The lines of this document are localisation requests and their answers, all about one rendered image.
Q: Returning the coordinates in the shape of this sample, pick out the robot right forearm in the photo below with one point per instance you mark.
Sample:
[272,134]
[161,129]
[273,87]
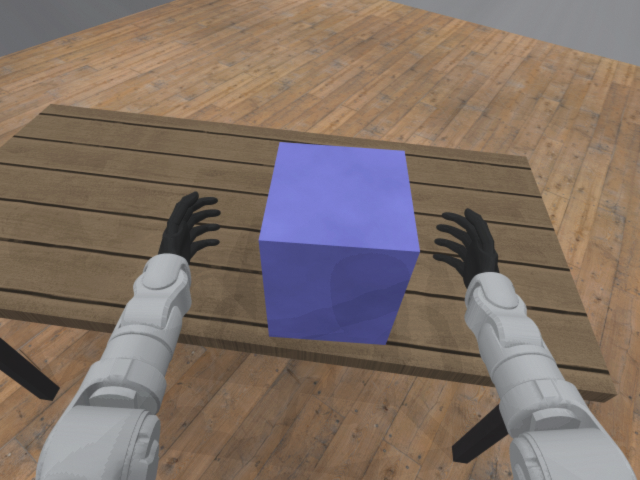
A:
[534,394]

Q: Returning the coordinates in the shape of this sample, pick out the left robot upper arm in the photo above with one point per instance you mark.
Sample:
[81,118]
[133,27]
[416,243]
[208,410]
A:
[104,443]

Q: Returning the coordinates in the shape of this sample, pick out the carton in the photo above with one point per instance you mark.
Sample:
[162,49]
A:
[338,242]

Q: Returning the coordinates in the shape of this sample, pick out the robot left forearm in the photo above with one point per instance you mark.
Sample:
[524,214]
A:
[131,372]

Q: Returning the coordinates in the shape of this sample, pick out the robot right hand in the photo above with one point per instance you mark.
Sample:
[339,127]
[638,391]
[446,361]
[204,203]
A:
[478,253]

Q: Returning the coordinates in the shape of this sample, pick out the table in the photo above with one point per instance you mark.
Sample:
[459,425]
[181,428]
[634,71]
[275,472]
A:
[86,194]

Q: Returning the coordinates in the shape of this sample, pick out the right robot upper arm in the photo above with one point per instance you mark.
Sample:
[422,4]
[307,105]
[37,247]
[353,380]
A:
[568,454]

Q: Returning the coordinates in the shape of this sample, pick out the robot left hand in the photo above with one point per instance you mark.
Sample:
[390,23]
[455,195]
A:
[179,234]

